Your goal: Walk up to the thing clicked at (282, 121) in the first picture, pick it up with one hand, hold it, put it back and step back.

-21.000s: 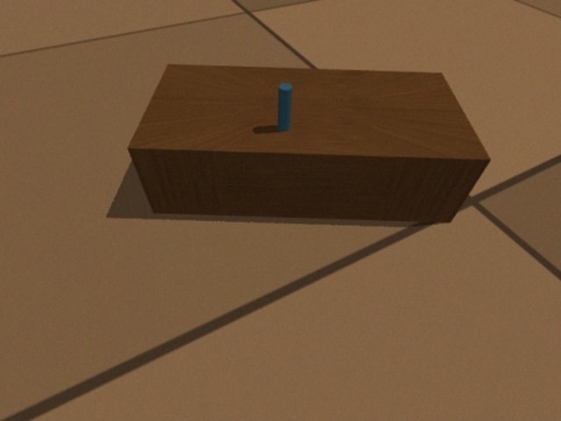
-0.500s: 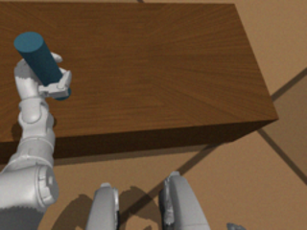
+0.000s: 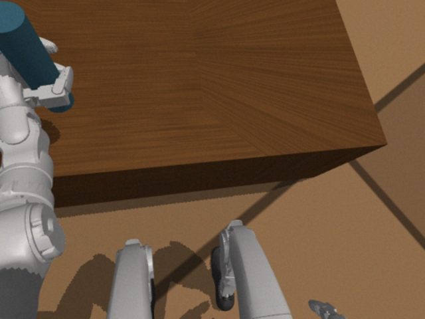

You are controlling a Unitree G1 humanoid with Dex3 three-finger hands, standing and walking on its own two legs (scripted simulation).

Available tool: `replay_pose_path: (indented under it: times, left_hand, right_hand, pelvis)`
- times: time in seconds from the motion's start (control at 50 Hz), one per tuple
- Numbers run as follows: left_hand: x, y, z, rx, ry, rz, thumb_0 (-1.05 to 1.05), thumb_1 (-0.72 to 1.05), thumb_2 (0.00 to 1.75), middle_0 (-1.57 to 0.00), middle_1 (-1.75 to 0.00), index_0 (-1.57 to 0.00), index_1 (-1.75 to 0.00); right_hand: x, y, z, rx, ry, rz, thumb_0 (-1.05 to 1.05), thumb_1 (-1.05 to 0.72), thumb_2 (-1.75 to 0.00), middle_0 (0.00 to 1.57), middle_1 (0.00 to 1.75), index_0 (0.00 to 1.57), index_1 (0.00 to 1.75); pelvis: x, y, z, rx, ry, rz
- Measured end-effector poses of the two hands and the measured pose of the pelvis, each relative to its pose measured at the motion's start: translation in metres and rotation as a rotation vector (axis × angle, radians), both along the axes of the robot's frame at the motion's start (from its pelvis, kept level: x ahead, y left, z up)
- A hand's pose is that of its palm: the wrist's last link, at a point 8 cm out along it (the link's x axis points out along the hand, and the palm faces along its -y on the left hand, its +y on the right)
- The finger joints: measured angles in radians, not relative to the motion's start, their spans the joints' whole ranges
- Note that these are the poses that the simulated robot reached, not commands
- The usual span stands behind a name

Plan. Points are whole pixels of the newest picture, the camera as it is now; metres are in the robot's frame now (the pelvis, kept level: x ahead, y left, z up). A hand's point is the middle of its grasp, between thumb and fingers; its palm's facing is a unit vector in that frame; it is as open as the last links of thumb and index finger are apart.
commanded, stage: crouch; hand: left
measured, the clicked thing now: (36, 68) +0.53 +0.23 +0.03
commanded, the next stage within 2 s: lower in 0.10 s
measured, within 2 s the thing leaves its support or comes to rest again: rests again in 1.20 s
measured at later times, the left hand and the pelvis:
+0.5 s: hand (63, 87) +0.54 +0.22 -0.05, palm faces +0.25 -0.97 -0.02, open 6.9 cm; pelvis -0.01 +0.00 -0.05, yaw +0 degrees
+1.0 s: hand (70, 95) +0.55 +0.22 -0.10, palm faces +0.24 -0.97 -0.02, open 6.9 cm; pelvis -0.03 +0.00 -0.11, yaw +0 degrees
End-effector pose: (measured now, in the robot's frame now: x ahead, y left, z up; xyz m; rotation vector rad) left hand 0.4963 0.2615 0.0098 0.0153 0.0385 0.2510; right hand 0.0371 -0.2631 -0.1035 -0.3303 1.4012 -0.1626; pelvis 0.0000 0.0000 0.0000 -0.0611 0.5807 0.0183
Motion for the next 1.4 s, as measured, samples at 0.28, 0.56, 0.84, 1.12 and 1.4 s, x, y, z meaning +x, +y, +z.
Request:
replay_pose_path:
  times: [0.28,0.56,0.84,1.12,1.4]
  left_hand:
    - [0.011,0.002,-0.019,0.001,0.002,0.01,0.0,-0.06,1.2,-0.89,-1.19,-0.91,-1.16]
    - [0.015,0.001,-0.069,-0.005,0.007,-0.002,0.0,-0.06,1.2,-0.89,-1.19,-0.91,-1.16]
    - [0.022,0.004,-0.092,0.006,0.003,-0.002,0.0,-0.06,1.2,-0.89,-1.19,-0.91,-1.16]
    - [0.027,0.005,-0.112,0.007,0.0,-0.01,0.0,-0.06,1.2,-0.89,-1.19,-0.91,-1.16]
    - [0.033,0.005,-0.123,0.007,0.003,-0.013,0.0,-0.06,1.2,-0.89,-1.19,-0.91,-1.16]
  right_hand:
    - [-0.01,0.003,-0.024,0.012,0.02,-0.002,0.01,-0.91,-0.9,0.2,0.29,0.21,0.3]
    - [-0.028,-0.003,-0.053,-0.02,0.063,0.008,0.01,-0.92,-0.9,0.2,0.29,0.21,0.3]
    - [-0.04,0.002,-0.088,-0.004,0.086,0.003,0.01,-0.92,-0.9,0.2,0.29,0.21,0.3]
    - [-0.05,0.0,-0.107,-0.025,0.104,0.008,0.0,-0.91,-0.9,0.2,0.29,0.21,0.3]
    - [-0.058,0.002,-0.116,-0.029,0.129,0.003,0.0,-0.91,-0.9,0.2,0.29,0.21,0.3]
  pelvis:
    - [-0.007,-0.002,-0.022,-0.001,0.027,-0.001]
    - [-0.015,-0.001,-0.059,-0.006,0.066,-0.003]
    - [-0.024,-0.001,-0.091,-0.007,0.076,-0.001]
    - [-0.03,0.002,-0.115,-0.014,0.077,0.002]
    - [-0.032,0.005,-0.128,-0.019,0.083,0.007]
